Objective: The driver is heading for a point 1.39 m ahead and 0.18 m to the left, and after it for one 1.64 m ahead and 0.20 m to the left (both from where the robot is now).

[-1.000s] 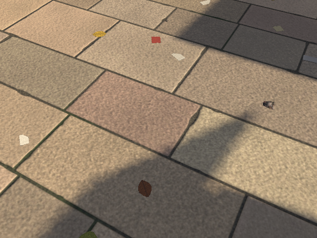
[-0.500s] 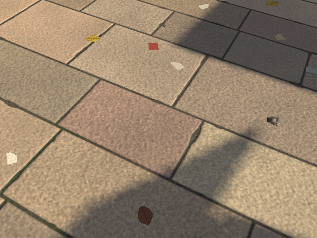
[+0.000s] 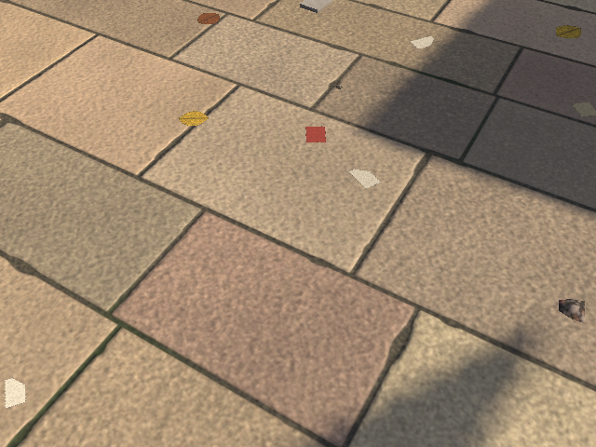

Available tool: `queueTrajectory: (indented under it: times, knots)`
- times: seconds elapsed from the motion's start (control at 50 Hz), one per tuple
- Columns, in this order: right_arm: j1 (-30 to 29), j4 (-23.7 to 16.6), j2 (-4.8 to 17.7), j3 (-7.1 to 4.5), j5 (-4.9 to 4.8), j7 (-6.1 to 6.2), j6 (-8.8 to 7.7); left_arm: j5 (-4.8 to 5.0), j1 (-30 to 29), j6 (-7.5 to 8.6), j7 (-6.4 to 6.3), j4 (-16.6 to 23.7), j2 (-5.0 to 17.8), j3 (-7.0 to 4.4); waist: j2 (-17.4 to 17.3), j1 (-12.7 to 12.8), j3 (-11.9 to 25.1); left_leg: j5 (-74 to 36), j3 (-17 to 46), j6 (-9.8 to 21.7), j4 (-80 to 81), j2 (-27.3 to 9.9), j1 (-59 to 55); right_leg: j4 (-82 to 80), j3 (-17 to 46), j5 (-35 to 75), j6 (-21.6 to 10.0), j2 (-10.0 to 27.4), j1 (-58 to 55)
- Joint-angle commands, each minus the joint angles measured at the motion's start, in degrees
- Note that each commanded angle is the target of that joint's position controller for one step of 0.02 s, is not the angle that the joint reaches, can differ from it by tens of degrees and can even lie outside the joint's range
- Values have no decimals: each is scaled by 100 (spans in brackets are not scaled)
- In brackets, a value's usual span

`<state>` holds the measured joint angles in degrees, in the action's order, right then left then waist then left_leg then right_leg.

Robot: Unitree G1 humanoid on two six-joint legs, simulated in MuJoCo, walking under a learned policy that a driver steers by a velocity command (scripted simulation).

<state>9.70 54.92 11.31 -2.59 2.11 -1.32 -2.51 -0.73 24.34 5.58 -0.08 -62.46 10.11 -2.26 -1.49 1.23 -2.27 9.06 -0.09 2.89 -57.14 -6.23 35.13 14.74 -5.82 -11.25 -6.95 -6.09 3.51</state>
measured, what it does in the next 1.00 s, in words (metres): walks ahead: left foot, then right foot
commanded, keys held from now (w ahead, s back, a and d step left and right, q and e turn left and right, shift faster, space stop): w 0.98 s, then w+q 0.02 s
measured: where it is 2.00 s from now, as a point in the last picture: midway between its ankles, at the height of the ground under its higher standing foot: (297, 244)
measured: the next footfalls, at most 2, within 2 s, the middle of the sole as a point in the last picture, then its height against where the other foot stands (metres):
left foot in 0.26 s outside the picture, level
right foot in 0.82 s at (352, 390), level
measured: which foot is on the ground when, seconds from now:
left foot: up 0.00-0.24, down 0.26-0.84, up 0.86-1.00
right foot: down 0.00-0.28, up 0.30-0.80, down 0.82-1.00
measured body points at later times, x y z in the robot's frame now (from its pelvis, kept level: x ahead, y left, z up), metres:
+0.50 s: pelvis +0.29 +0.05 +0.00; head +0.31 +0.06 +0.45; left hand +0.36 +0.30 -0.15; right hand +0.27 -0.20 -0.14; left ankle +0.29 +0.10 -0.74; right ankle +0.31 -0.10 -0.67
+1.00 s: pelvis +0.56 -0.01 +0.00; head +0.58 -0.02 +0.45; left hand +0.61 +0.25 -0.14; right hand +0.59 -0.25 -0.16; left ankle +0.52 +0.13 -0.66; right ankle +0.59 -0.06 -0.74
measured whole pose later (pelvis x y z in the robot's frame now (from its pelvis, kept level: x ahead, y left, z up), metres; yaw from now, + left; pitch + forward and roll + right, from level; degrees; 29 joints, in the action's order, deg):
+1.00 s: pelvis +0.56 -0.01 +0.00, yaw +0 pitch -1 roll +0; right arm 16.5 56.7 11.9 -3.2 1.8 -0.7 -3.7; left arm -0.9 15.5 4.9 0.2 -57.5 11.5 -3.5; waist -1.7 -0.4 -2.7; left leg 16.5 0.0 4.3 -64.5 -3.1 25.8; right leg 21.6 -6.5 -9.6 -6.0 -3.6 11.9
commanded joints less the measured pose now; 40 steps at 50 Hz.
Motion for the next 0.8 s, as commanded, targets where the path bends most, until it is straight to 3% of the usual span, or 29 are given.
queueTrajectory:
  times: [0.02, 0.08, 0.16, 0.2, 0.24, 0.26, 0.28, 0.3, 0.32, 0.34, 0.36, 0.38, 0.4, 0.44, 0.5, 0.6, 0.7, 0.76, 0.78, 0.8]
  knots:
    - [-368, -357, 169, 1, -50, -40, 11, 15, 246, 82, -11, 229, 532, -31, 393, -42, -426, -633, -296, -126, 833, 52, 209, -827, 954, 1984, -371, 1459, 330]
    - [-947, -541, 93, 57, -101, -47, -10, 14, 603, 88, -40, 143, 542, -4, 498, 151, -403, -977, -502, -103, 1687, 243, 60, -726, 802, 2554, -270, 1451, -67]
    - [-1369, -737, 191, 52, -105, -24, -64, -60, 845, 58, -103, 33, 610, -4, 555, 226, -428, -705, -565, 106, 2280, 415, 88, -401, 799, 3267, -364, 1716, -919]
    - [-1096, -710, 288, 4, -99, 13, -115, -84, 668, 55, -135, 44, 696, -25, 602, -3, -288, -249, -617, 306, 2519, 610, -426, 88, 700, 4415, -328, 1803, -1122]
    - [90, -338, 488, -120, -85, 98, -185, -87, 502, 31, -141, 56, 808, -58, 613, -509, 311, -38, -700, 540, 2888, 941, -1764, 1419, 577, 5380, -206, 1720, -1111]
    - [1057, -40, 677, -216, -4, 153, -240, -36, 392, 24, -128, 110, 787, -47, 500, -919, 794, -283, -426, 716, 3120, 671, -3119, 2573, 443, 4549, -114, 1545, -385]
    - [1941, 88, 1235, -367, 149, 211, -259, 110, 538, 32, -78, 327, 428, 48, -261, -1057, 1575, 252, 1410, 1151, 3189, -843, -4767, 4496, 153, 2156, 55, 1064, 1173]
    - [1876, 106, 1361, -430, 30, 133, -167, 214, 1012, 18, -30, 285, 352, -6, -1112, -761, 2101, 318, 3932, 1870, 3976, -1877, -5501, 6251, 391, -1809, 178, 71, 2659]
    - [1200, 10, 1105, -368, -118, 86, -127, 60, 492, -24, -54, 365, 704, -101, -223, -535, 1273, 777, 3328, 1653, 4159, -1574, -4781, 6427, 900, -1370, 88, 527, 3178]
    - [707, -73, 742, -265, -150, 64, -156, 13, -13, 2, -27, 523, 625, -97, -1, -431, 553, 669, 2574, 1481, 4380, -1374, -3923, 6168, 894, -915, 94, 728, 3253]
    - [500, -56, 469, -187, -116, 61, -201, 4, -187, -2, -9, 550, 492, -94, 169, -239, 117, 216, 2009, 1250, 4601, -1099, -3249, 5775, 866, -651, 105, 925, 3058]
    - [552, 45, 281, -121, -119, 92, -251, -89, -224, -67, 13, 582, 440, -109, 78, -84, -20, -187, 1587, 1067, 4691, -860, -2848, 5454, 874, -539, 153, 1047, 2810]
    - [635, 130, 193, -82, -117, 116, -290, -139, -66, -149, 50, 522, 289, -86, -3, 37, -21, -426, 1260, 951, 4763, -694, -2617, 5268, 834, -481, 213, 1087, 2554]
    - [969, 268, 312, -86, -133, 136, -376, -160, -111, -248, 106, 559, 231, -95, -71, 108, -17, -1022, 954, 939, 4821, -575, -2555, 5047, 702, -377, 308, 1091, 2558]
    - [1276, 344, 512, -102, -141, 139, -398, -155, -841, -328, 151, 835, 319, -108, -125, 43, -216, -1202, 650, 921, 5020, -465, -2646, 4510, 528, 161, 455, 1219, 3142]
    - [1790, 432, 470, -40, -143, 141, -380, -65, -2067, -312, 177, 1258, 282, -40, -200, -262, -354, -1944, 284, 758, 5033, -286, -3042, 2976, 233, 995, 568, 1130, 3323]
    - [2217, 591, 532, -38, -87, 207, -356, -46, -2748, -259, 159, 1520, 334, -12, -279, -452, -421, -2505, 230, 820, 4780, -530, -3934, 2088, 96, 943, 369, 927, 3320]
    - [2042, 604, 640, -71, -50, 261, -336, -49, -2499, -182, 126, 1522, 445, -67, -309, -206, -300, -3816, 117, 738, 4185, -666, -4242, 1712, 26, 337, 102, 695, 2724]
    - [1960, 600, 703, -91, -44, 270, -327, -53, -2042, -150, 89, 1383, 523, -117, -348, -7, -61, -4533, 57, 668, 3658, -639, -4241, 1596, -36, 149, -4, 509, 2128]
    - [1850, 589, 732, -98, -64, 261, -301, -73, -1190, -101, 45, 1094, 611, -187, -231, 360, 359, -4726, -94, 571, 2707, -476, -4084, 1223, -124, 336, -131, 334, 1156]
Keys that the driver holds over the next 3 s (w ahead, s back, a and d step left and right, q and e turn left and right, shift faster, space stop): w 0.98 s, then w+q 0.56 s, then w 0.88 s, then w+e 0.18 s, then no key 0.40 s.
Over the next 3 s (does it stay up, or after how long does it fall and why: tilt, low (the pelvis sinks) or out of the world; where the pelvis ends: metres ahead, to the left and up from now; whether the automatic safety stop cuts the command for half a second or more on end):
stays up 1.54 0.25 -0.01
